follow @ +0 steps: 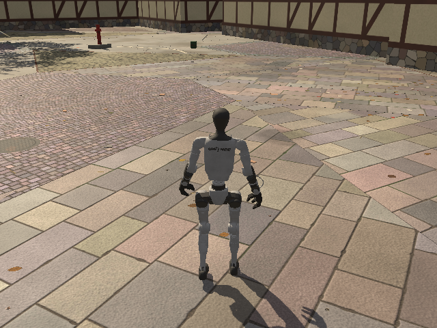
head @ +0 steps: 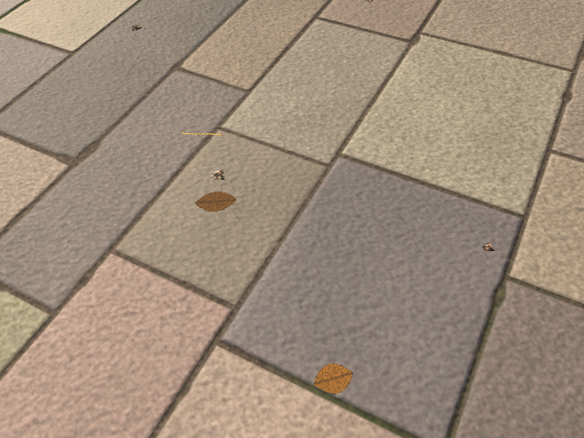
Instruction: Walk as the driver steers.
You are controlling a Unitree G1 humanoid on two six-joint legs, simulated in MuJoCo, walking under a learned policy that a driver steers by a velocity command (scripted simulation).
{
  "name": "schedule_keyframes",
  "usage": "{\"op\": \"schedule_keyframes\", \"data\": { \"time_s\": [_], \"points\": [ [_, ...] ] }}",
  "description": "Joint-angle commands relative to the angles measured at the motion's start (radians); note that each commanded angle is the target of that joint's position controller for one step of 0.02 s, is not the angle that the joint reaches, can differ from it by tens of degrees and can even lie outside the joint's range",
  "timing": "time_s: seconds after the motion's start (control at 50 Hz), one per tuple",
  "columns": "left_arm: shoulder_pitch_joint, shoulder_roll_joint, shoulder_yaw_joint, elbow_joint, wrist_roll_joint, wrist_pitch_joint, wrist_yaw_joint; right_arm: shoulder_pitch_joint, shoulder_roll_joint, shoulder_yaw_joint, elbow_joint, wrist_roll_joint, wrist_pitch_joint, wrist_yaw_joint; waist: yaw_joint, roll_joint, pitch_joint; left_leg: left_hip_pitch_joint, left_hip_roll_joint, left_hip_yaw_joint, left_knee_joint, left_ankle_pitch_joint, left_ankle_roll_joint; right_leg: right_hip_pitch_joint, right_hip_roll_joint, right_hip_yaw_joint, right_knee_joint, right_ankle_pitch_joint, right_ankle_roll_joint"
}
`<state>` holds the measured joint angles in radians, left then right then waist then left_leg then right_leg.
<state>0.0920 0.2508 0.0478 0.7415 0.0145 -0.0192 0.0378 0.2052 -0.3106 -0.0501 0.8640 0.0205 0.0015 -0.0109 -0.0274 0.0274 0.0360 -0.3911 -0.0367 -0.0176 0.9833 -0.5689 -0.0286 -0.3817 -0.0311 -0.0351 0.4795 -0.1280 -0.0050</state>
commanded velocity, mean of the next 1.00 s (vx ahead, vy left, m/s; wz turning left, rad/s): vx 0.21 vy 0.00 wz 0.38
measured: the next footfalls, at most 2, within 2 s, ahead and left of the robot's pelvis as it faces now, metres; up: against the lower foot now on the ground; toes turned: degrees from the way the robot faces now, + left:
left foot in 0.24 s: +0.04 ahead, +0.13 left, +0.00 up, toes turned +10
right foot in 0.72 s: +0.25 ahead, -0.05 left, +0.00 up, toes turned +22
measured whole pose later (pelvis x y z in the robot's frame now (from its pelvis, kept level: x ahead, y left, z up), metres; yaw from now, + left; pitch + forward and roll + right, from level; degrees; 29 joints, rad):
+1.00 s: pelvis +0.21 +0.04 +0.01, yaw +22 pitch +2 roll +0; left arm 0.21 0.24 0.04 0.96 0.00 -0.06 -0.01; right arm 0.19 -0.28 -0.06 0.74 0.00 -0.01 -0.03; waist 0.03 0.05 0.05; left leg -0.48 0.04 -0.05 0.73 -0.27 -0.05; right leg -0.14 0.04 -0.01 0.34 -0.23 -0.04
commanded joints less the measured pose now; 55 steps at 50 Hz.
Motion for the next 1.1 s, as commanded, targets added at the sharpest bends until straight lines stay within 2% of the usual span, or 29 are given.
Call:
{"op": "schedule_keyframes", "data": {
  "time_s": [0.02, 0.08, 0.16, 0.2, 0.22, 0.24, 0.26, 0.28, 0.3, 0.32, 0.34, 0.38, 0.46, 0.54, 0.62, 0.68, 0.7, 0.72, 0.74, 0.76, 0.78, 0.8, 0.82, 0.86, 0.9, 0.94, 1.02, 1.08, 1.1],
  "points": [
    [-0.009, 0.151, 0.043, -0.037, -0.002, 0.004, 0.009, 0.057, -0.085, -0.035, -0.056, 0.001, 0.050, -0.022, 0.003, -0.173, -0.122, -0.135, 0.076, -0.017, 0.115, 0.054, -0.043, 0.175, -0.269, 0.211, -0.193, 0.158, -0.215],
    [-0.059, 0.156, 0.048, -0.025, 0.007, 0.008, 0.012, 0.061, -0.059, -0.033, -0.078, -0.006, 0.064, -0.019, -0.008, -0.199, -0.116, -0.014, 0.080, 0.030, -0.020, 0.138, -0.042, 0.083, -0.235, 0.091, -0.212, 0.135, -0.209],
    [-0.045, 0.189, 0.057, 0.005, -0.007, 0.013, 0.015, 0.030, -0.077, -0.038, -0.116, -0.009, 0.062, 0.007, 0.012, -0.186, -0.161, 0.062, 0.090, 0.054, -0.198, 0.214, -0.002, 0.154, -0.288, 0.071, -0.176, 0.170, -0.206],
    [-0.062, 0.200, 0.061, 0.015, -0.025, 0.022, 0.014, 0.073, -0.082, -0.047, -0.107, -0.011, 0.063, 0.019, -0.020, -0.166, -0.156, 0.147, 0.067, 0.094, -0.346, 0.303, 0.037, 0.138, -0.280, 0.037, -0.122, 0.102, -0.164],
    [-0.045, 0.184, 0.059, 0.029, -0.033, 0.026, 0.013, 0.099, -0.092, -0.056, -0.097, -0.016, 0.064, 0.020, -0.026, -0.135, -0.144, 0.200, 0.044, 0.093, -0.425, 0.346, 0.068, 0.106, -0.250, 0.004, -0.062, 0.000, -0.118],
    [0.004, 0.148, 0.054, 0.053, -0.031, 0.033, 0.008, 0.111, -0.128, -0.068, -0.101, -0.023, 0.064, 0.014, -0.019, -0.009, -0.093, 0.243, 0.093, -0.024, -0.558, 0.444, 0.118, 0.014, -0.182, -0.068, 0.088, -0.146, -0.036],
    [0.022, 0.094, 0.040, 0.025, 0.012, 0.037, 0.000, 0.100, -0.250, -0.091, -0.138, -0.022, 0.064, -0.008, 0.027, 0.314, -0.050, 0.313, 0.352, -0.404, -0.646, 0.702, 0.253, -0.240, -0.019, -0.153, 0.390, -0.474, 0.080],
    [-0.120, 0.127, 0.051, -0.024, 0.010, 0.030, 0.006, 0.129, -0.260, -0.088, -0.148, -0.056, 0.039, 0.001, -0.055, 0.255, -0.079, 0.227, 0.405, -0.545, -0.733, 0.471, 0.372, -0.302, 0.041, 0.035, 0.556, -0.535, 0.065],
    [-0.134, 0.151, 0.061, -0.029, -0.014, 0.024, 0.004, 0.108, -0.233, -0.084, -0.147, -0.053, 0.011, 0.004, -0.035, 0.165, -0.067, 0.237, 0.358, -0.510, -0.771, 0.184, 0.337, -0.338, 0.011, 0.093, 0.597, -0.431, 0.035],
    [-0.107, 0.167, 0.071, -0.012, -0.026, 0.018, 0.002, 0.067, -0.200, -0.079, -0.149, -0.027, -0.008, 0.000, -0.007, 0.133, -0.042, 0.244, 0.323, -0.479, -0.791, -0.022, 0.279, -0.371, -0.013, 0.107, 0.578, -0.319, 0.015],
    [-0.089, 0.177, 0.079, 0.010, -0.022, 0.011, 0.004, 0.047, -0.167, -0.068, -0.153, -0.010, -0.016, -0.006, 0.000, 0.121, -0.032, 0.261, 0.308, -0.466, -0.805, -0.072, 0.244, -0.384, -0.023, 0.108, 0.556, -0.254, 0.013],
    [-0.090, 0.162, 0.080, 0.017, -0.015, -0.013, -0.005, 0.059, -0.138, -0.055, -0.150, -0.009, -0.023, -0.021, 0.006, 0.120, -0.034, 0.281, 0.269, -0.427, -0.822, -0.013, 0.221, -0.355, -0.013, 0.109, 0.500, -0.138, 0.020],
    [-0.118, 0.122, 0.070, 0.027, -0.017, -0.055, -0.026, 0.119, -0.145, -0.060, -0.138, -0.009, -0.040, -0.034, -0.013, 0.100, -0.048, 0.340, 0.232, -0.355, -0.815, 0.164, 0.220, -0.302, 0.013, 0.106, 0.289, -0.013, 0.042],
    [-0.147, 0.110, 0.056, 0.022, -0.028, -0.072, -0.043, 0.133, -0.168, -0.069, -0.136, 0.000, -0.039, -0.030, -0.031, 0.128, -0.024, 0.276, 0.218, -0.345, -0.802, 0.179, 0.236, -0.197, 0.031, 0.096, 0.115, 0.001, 0.068],
    [-0.158, 0.121, 0.043, 0.018, -0.036, -0.092, -0.059, 0.162, -0.158, -0.065, -0.120, 0.000, -0.038, -0.018, -0.056, 0.123, -0.015, 0.239, 0.234, -0.371, -0.772, 0.173, 0.239, -0.085, 0.024, 0.075, 0.030, -0.011, 0.052],
    [-0.093, 0.145, 0.044, 0.037, -0.039, -0.109, -0.063, 0.149, -0.138, -0.055, -0.119, -0.002, -0.036, -0.008, -0.015, 0.122, -0.016, 0.220, 0.225, -0.388, -0.718, 0.197, 0.222, 0.043, 0.025, 0.053, -0.056, -0.007, 0.007],
    [-0.038, 0.154, 0.049, 0.058, -0.035, -0.112, -0.060, 0.149, -0.116, -0.047, -0.119, -0.005, -0.035, -0.007, 0.014, 0.115, -0.032, 0.198, 0.197, -0.378, -0.673, 0.225, 0.206, 0.128, 0.031, 0.044, -0.082, -0.014, -0.008],
    [0.045, 0.177, 0.056, 0.078, -0.023, -0.115, -0.054, 0.135, -0.079, -0.034, -0.124, -0.011, -0.036, -0.008, 0.057, 0.099, -0.062, 0.147, 0.150, -0.338, -0.569, 0.308, 0.172, 0.253, -0.017, 0.090, -0.098, -0.008, -0.037],
    [0.164, 0.238, 0.068, 0.096, -0.001, -0.116, -0.049, 0.114, -0.023, -0.016, -0.149, -0.027, -0.040, -0.012, 0.099, -0.052, -0.145, 0.048, 0.055, -0.221, -0.285, 0.299, 0.113, 0.421, -0.175, 0.260, -0.118, 0.069, -0.090],
    [0.233, 0.342, 0.097, 0.136, 0.007, -0.104, -0.056, 0.158, -0.022, -0.016, -0.190, -0.012, -0.053, -0.021, 0.069, -0.352, -0.181, -0.222, -0.063, -0.121, -0.050, 0.018, 0.058, 0.580, -0.333, 0.598, -0.187, 0.060, -0.237],
    [0.214, 0.245, 0.074, 0.128, -0.018, -0.105, -0.065, 0.169, -0.118, -0.038, -0.165, -0.007, -0.057, -0.027, 0.076, -0.230, -0.120, -0.319, -0.022, -0.171, 0.106, -0.039, 0.037, 0.554, -0.357, 0.630, -0.188, 0.076, -0.265],
    [0.171, 0.188, 0.056, 0.117, -0.020, -0.104, -0.066, 0.149, -0.141, -0.047, -0.153, -0.004, -0.055, -0.025, 0.067, -0.167, -0.076, -0.328, 0.002, -0.188, 0.164, 0.023, 0.032, 0.503, -0.322, 0.510, -0.167, 0.208, -0.241],
    [0.123, 0.163, 0.045, 0.106, -0.014, -0.100, -0.068, 0.142, -0.125, -0.047, -0.144, -0.009, -0.047, -0.025, 0.045, -0.127, -0.081, -0.299, 0.028, -0.156, 0.167, 0.072, 0.021, 0.459, -0.277, 0.404, -0.160, 0.335, -0.217],
    [0.065, 0.119, 0.024, 0.108, -0.016, -0.087, -0.061, 0.102, -0.091, -0.045, -0.159, -0.023, -0.034, -0.021, 0.021, -0.129, -0.063, -0.236, 0.078, -0.110, 0.073, 0.152, 0.000, 0.367, -0.225, 0.270, -0.167, 0.528, -0.194],
    [0.058, 0.122, 0.019, 0.130, -0.007, -0.077, -0.051, 0.079, -0.032, -0.030, -0.168, -0.019, -0.025, -0.017, 0.016, -0.154, -0.075, -0.140, 0.080, -0.054, -0.061, 0.213, -0.022, 0.305, -0.175, 0.183, -0.173, 0.645, -0.192],
    [0.049, 0.158, 0.025, 0.146, -0.008, -0.065, -0.040, 0.041, -0.003, -0.016, -0.179, -0.018, -0.021, -0.016, 0.021, -0.157, -0.095, -0.050, 0.077, -0.023, -0.207, 0.276, -0.030, 0.272, -0.156, 0.133, -0.169, 0.699, -0.188],
    [0.069, 0.187, 0.027, 0.179, -0.021, -0.044, -0.038, -0.003, -0.033, -0.023, -0.180, -0.014, -0.008, -0.018, 0.041, -0.146, -0.109, 0.068, 0.057, 0.001, -0.371, 0.408, -0.013, 0.272, -0.169, 0.131, -0.163, 0.643, -0.181],
    [0.059, 0.166, 0.016, 0.199, -0.038, -0.035, -0.038, -0.003, -0.041, -0.030, -0.173, -0.026, -0.009, -0.017, 0.010, -0.116, -0.083, 0.200, 0.045, 0.008, -0.566, 0.566, 0.040, 0.239, -0.143, 0.136, -0.109, 0.472, -0.134],
    [0.095, 0.144, 0.008, 0.210, -0.028, -0.038, -0.040, 0.000, -0.080, -0.040, -0.176, -0.034, -0.011, -0.022, 0.014, -0.067, -0.097, 0.294, 0.095, -0.050, -0.601, 0.773, 0.068, 0.206, -0.107, 0.125, -0.075, 0.376, -0.089]
  ]
}}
